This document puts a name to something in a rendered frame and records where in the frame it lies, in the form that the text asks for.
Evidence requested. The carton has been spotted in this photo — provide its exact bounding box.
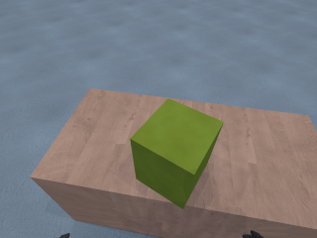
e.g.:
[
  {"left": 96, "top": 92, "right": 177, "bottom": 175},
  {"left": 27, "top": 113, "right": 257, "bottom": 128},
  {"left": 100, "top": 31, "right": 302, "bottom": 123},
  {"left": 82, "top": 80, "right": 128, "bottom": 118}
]
[{"left": 130, "top": 98, "right": 224, "bottom": 209}]

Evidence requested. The pedestal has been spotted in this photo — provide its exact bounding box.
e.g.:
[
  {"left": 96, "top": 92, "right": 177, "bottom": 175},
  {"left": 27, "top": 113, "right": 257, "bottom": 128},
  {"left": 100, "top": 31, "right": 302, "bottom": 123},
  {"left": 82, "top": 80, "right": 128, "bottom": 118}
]
[{"left": 30, "top": 88, "right": 317, "bottom": 238}]

